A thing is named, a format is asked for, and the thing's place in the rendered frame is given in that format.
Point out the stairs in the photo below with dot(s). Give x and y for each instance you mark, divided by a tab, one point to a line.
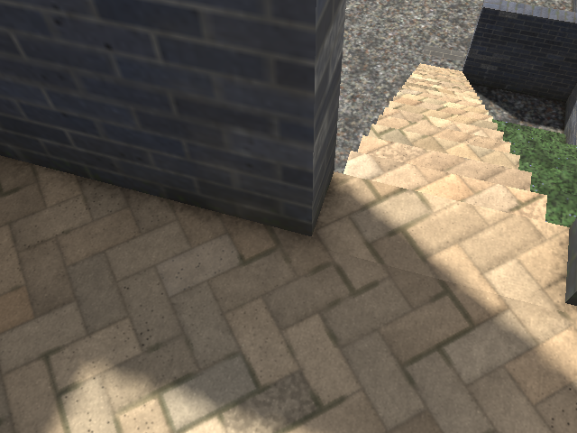
437	138

